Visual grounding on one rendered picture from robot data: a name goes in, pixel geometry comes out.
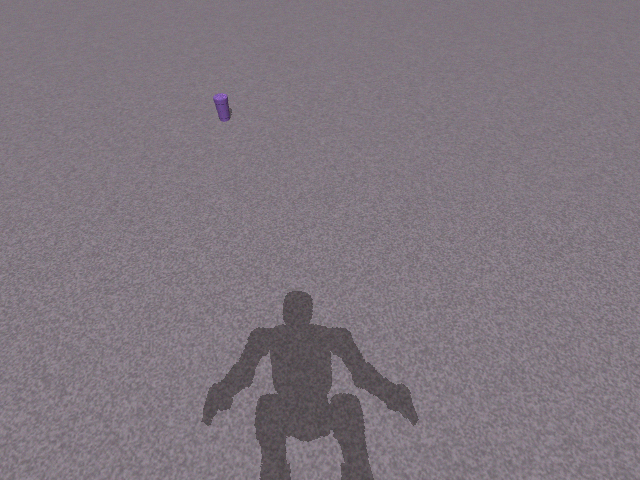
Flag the cup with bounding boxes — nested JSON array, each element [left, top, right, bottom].
[[213, 93, 230, 122]]

